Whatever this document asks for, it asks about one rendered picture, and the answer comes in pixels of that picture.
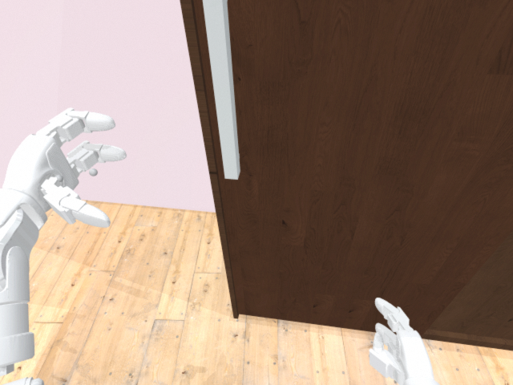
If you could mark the handle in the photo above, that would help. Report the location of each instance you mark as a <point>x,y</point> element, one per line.
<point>217,27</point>

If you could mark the right robot hand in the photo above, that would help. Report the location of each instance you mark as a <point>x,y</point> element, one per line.
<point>406,356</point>

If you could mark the wardrobe door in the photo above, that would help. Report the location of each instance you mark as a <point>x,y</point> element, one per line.
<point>376,154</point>
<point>485,304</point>

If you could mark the left robot hand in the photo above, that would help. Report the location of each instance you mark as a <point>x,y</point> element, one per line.
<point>39,158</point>

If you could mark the left robot forearm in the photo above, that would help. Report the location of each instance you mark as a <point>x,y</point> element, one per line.
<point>21,218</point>

